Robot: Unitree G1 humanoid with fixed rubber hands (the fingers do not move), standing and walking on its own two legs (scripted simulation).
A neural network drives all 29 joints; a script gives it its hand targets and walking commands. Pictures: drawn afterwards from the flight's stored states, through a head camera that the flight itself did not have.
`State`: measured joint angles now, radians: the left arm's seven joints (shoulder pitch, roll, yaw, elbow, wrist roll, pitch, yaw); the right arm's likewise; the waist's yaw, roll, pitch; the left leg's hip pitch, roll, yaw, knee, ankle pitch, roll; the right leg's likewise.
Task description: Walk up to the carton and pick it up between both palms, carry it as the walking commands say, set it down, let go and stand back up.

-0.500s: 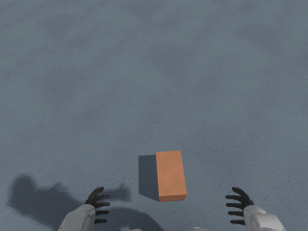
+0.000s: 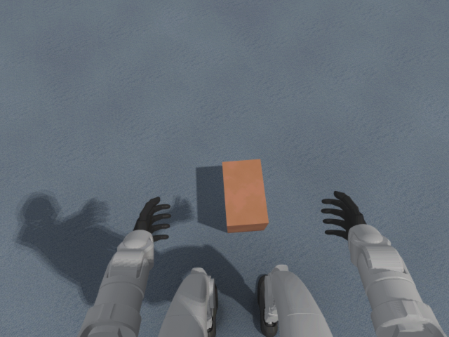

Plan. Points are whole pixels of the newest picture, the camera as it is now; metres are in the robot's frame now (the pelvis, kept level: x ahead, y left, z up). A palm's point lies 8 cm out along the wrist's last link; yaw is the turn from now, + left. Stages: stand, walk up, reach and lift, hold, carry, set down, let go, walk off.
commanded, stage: reach and lift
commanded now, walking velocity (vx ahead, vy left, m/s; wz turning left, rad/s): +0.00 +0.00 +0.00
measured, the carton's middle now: (243, 197) +0.49 -0.03 -0.63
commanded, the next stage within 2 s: none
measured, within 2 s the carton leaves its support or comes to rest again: neither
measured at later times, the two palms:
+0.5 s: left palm (172, 173) +0.42 +0.15 -0.14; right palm (318, 165) +0.43 -0.18 -0.14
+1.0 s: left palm (184, 159) +0.47 +0.13 -0.20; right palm (302, 151) +0.49 -0.16 -0.20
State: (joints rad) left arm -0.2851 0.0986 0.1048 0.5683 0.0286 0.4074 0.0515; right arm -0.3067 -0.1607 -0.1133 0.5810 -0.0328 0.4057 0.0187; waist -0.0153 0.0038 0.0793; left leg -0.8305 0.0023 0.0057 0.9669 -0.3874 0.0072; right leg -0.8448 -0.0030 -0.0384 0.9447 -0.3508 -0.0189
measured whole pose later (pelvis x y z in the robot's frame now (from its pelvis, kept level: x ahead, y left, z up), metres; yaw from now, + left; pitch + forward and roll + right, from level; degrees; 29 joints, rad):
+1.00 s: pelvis -0.01 +0.00 -0.07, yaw +0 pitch +45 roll +1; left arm -1.07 0.02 0.39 0.84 0.13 0.06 0.16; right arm -1.15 -0.13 -0.40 0.94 -0.19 0.05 -0.04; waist -0.01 0.01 -0.02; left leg -1.57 -0.04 -0.03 1.14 -0.36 -0.01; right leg -1.59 0.02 0.02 1.13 -0.32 -0.01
